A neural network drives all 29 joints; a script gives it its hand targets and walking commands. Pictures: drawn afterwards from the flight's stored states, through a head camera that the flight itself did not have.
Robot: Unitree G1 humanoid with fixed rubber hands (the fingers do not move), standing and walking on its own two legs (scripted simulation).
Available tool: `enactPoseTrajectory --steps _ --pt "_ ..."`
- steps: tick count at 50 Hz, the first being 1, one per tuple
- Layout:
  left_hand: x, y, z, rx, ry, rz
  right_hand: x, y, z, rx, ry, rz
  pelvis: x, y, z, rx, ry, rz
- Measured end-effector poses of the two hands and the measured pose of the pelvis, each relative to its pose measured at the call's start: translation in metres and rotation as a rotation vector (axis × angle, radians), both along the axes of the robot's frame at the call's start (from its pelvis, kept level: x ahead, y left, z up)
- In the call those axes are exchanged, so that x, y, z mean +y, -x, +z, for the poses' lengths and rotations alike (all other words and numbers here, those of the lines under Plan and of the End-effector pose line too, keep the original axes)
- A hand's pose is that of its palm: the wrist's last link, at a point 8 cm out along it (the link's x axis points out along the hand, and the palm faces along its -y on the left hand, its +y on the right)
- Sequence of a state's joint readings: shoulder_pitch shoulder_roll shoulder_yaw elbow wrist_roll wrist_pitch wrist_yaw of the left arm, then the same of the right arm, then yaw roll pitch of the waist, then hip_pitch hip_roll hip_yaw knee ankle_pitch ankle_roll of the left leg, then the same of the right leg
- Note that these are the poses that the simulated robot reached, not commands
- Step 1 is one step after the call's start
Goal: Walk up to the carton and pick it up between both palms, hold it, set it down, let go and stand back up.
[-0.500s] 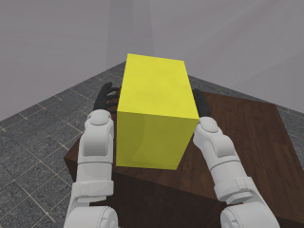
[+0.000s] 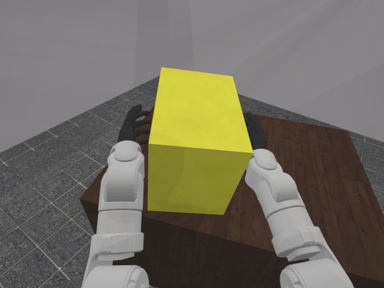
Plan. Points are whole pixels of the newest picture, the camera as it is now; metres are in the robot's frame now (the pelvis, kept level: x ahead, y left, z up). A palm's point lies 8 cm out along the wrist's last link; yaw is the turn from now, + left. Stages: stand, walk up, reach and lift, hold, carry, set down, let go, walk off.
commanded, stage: hold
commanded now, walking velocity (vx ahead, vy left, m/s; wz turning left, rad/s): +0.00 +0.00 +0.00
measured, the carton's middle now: (192, 140) +0.40 +0.00 +0.15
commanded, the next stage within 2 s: none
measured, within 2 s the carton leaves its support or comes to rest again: neither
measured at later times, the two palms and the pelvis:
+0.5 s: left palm (125, 143) +0.35 +0.13 +0.19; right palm (252, 150) +0.35 -0.12 +0.17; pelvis -0.01 +0.00 +0.00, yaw +0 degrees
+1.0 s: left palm (121, 142) +0.36 +0.14 +0.19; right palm (249, 146) +0.36 -0.11 +0.17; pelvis +0.00 +0.00 +0.00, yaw +0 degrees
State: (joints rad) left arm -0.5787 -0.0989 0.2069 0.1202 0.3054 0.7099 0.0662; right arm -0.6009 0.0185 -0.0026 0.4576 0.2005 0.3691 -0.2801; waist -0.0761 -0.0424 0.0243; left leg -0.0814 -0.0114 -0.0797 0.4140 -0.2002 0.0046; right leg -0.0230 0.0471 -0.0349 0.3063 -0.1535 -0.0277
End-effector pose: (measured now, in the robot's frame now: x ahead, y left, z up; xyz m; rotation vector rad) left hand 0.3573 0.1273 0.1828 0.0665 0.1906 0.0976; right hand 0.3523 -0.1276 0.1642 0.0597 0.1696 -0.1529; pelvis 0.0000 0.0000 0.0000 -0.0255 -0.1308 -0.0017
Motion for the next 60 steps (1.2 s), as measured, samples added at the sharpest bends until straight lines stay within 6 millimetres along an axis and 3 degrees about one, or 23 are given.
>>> enactPoseTrajectory --steps 26,43,60 --pt "0.007 0.002 0.002 0.019 0.003 0.005 0.007 0.002 0.002 0.018 0.005 0.002 -0.001 0.01 0.0 -0.011 -0.006 0.003" --pt "0.006 -0.002 0.0 0.008 0.0 0.003 0.006 -0.003 0.002 0.005 0.013 0.003 0.001 0.0 0.0 -0.011 -0.002 0.002" --pt "0.02 0.004 0.003 0.006 0.0 0.032 0.02 -0.005 0.006 0.003 0.005 0.03 0.001 -0.003 0.0 -0.032 -0.003 0.016"
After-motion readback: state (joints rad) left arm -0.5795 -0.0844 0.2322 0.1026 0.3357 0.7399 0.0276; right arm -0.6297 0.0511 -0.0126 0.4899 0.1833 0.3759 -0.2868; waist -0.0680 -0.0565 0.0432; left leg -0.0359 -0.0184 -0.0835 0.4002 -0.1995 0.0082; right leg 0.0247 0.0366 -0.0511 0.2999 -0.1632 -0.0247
